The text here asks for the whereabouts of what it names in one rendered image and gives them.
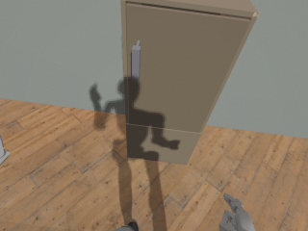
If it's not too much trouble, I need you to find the left robot foot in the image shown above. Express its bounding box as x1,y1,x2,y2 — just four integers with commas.
128,221,139,231

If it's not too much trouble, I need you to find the handle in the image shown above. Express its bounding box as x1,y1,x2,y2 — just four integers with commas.
132,40,141,82

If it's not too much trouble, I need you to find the cupboard door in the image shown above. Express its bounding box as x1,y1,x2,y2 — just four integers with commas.
126,3,251,133

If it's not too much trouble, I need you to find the robot left hand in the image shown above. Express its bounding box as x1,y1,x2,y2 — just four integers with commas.
0,135,10,166

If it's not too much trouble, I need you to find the robot right hand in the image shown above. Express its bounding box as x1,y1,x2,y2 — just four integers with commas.
218,193,256,231

